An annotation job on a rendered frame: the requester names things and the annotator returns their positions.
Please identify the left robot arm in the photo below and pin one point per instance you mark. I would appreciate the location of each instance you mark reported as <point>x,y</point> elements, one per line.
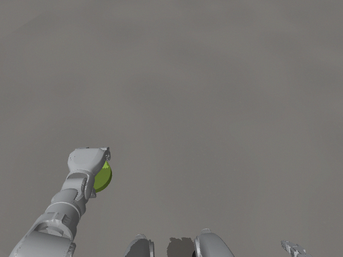
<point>53,232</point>

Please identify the tin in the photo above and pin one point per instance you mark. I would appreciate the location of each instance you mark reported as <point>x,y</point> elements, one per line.
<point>103,178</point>

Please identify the right robot hand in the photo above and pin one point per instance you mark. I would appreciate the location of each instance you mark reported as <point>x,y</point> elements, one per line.
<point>295,250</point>

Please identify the left robot hand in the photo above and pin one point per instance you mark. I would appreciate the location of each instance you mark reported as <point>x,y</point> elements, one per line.
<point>89,159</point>

